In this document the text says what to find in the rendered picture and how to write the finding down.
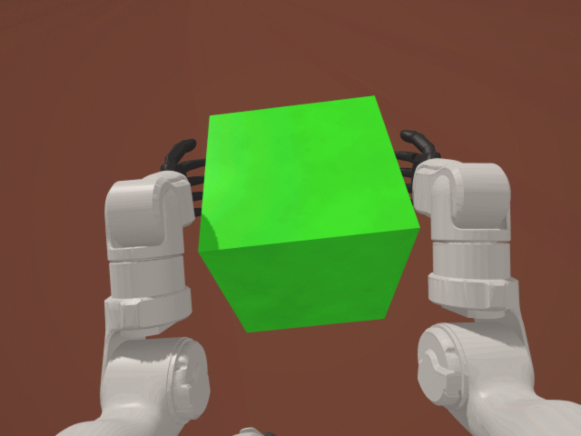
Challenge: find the robot left forearm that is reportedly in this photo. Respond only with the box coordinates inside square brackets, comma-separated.
[100, 171, 195, 411]

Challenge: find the robot left hand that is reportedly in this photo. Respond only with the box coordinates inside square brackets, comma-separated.
[161, 139, 206, 217]

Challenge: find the robot right forearm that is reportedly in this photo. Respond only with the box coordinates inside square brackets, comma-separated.
[412, 158, 535, 383]

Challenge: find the carton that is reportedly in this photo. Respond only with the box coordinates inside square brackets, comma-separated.
[198, 95, 420, 332]

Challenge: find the robot right upper arm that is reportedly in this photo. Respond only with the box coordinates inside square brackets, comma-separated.
[418, 322, 581, 436]

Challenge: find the robot left upper arm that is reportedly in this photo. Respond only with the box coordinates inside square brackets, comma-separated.
[55, 337, 211, 436]

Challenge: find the robot right hand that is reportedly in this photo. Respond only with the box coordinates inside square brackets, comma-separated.
[394, 130, 441, 205]

